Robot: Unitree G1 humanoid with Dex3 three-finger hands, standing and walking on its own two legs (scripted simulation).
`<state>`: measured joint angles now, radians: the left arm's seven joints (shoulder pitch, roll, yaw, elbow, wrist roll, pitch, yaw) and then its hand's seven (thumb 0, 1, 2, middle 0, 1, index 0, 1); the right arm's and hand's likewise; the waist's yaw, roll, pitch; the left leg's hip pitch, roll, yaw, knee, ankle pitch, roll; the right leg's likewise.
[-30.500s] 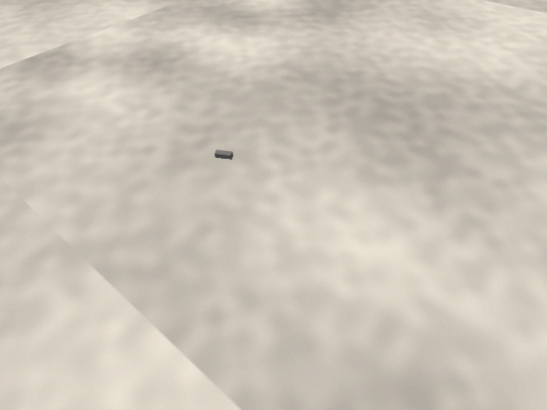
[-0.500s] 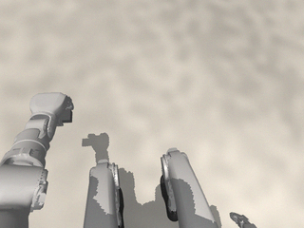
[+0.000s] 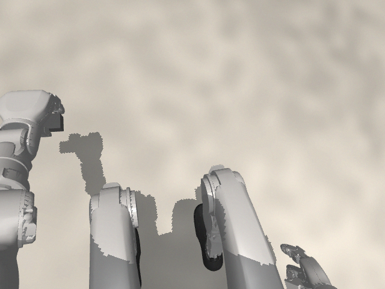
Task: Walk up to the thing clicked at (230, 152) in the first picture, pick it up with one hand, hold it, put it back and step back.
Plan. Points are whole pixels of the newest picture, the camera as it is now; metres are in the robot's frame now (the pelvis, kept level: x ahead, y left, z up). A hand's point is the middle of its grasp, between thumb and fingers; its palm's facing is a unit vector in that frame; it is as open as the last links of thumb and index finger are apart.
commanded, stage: crouch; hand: left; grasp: from above
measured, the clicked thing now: (38, 123) +0.48 +0.29 -0.20
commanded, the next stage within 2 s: lower in 0.52 s
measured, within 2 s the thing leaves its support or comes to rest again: rests again in 1.86 s
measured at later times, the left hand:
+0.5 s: hand (46, 126) +0.47 +0.28 -0.23, palm faces -0.46 +0.00 -0.89, open 6.5 cm
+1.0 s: hand (55, 132) +0.47 +0.28 -0.28, palm faces -0.49 -0.03 -0.87, open 6.5 cm
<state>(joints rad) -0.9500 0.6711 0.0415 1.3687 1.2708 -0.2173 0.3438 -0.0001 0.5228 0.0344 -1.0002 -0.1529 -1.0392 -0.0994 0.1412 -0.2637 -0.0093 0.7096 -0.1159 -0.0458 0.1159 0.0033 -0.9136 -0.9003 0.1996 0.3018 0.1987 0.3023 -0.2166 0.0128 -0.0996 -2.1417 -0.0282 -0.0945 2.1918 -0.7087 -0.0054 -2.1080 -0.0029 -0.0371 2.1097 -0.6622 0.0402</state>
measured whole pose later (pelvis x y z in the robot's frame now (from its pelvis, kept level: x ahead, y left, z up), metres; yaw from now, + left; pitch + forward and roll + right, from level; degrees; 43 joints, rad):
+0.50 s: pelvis -0.01 +0.00 -0.06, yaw -2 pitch +35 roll -9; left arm -1.03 0.80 0.08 1.51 1.34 -0.27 0.39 0.00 0.53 0.00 -1.03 -0.11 -1.06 -0.06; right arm 0.17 -0.27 0.07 0.74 -0.15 -0.04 0.14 0.00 -0.91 -0.90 0.20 0.30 0.20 0.30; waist -0.28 0.00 -0.04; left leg -2.30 -0.03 -0.13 2.38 -0.70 0.00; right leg -2.25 0.01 -0.06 2.27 -0.64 0.05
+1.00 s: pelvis +0.00 +0.00 -0.08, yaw -4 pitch +33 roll -10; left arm -1.04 0.89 0.12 1.57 1.38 -0.32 0.45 0.00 0.51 0.00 -1.07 -0.06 -1.10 -0.03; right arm 0.14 -0.30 0.13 0.70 -0.18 -0.06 0.15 0.00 -0.92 -0.90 0.20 0.30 0.20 0.30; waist -0.31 -0.05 0.04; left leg -2.35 -0.04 -0.16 2.47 -0.72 -0.01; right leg -2.29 0.02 -0.09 2.34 -0.65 0.05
